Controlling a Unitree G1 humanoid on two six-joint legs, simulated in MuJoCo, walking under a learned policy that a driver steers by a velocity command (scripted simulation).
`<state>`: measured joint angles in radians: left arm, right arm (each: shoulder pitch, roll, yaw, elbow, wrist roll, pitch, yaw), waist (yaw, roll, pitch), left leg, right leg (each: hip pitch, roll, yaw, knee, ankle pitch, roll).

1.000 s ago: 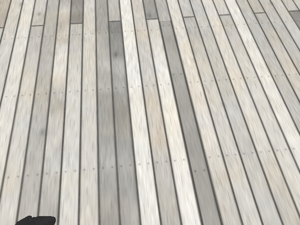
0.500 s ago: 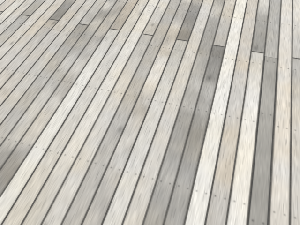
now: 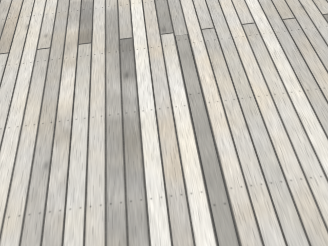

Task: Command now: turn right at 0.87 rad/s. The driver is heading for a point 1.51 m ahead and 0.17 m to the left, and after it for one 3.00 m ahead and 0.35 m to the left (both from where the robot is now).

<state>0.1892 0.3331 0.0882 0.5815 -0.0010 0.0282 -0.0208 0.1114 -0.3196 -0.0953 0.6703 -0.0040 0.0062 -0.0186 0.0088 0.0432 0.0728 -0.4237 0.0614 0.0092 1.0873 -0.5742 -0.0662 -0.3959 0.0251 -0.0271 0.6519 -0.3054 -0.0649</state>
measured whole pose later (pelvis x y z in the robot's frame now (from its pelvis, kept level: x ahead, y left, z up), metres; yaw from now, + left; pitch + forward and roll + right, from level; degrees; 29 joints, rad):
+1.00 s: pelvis +0.04 -0.03 +0.02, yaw +21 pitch +2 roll +0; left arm 0.19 0.26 0.06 0.66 0.02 0.01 0.03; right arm 0.16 -0.32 -0.09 0.61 0.02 0.06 0.00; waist 0.03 0.03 0.06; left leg -0.56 0.08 -0.04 1.01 -0.35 -0.13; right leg -0.16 -0.01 -0.18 0.38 -0.25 -0.06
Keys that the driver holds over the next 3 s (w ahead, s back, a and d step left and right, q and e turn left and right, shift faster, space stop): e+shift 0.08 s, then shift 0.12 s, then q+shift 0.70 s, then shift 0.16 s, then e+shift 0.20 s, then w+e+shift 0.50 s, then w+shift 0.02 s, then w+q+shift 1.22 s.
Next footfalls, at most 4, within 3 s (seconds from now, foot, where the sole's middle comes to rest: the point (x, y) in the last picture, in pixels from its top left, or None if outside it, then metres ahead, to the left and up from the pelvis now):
0.38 left None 0.11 0.14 -0.76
0.68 right None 0.08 -0.11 -0.76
1.16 left None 0.03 0.14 -0.76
1.74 right None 0.34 -0.17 -0.76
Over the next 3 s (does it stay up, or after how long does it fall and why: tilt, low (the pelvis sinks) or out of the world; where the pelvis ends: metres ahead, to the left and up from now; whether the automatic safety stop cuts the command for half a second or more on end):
stays up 1.18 -0.11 -0.02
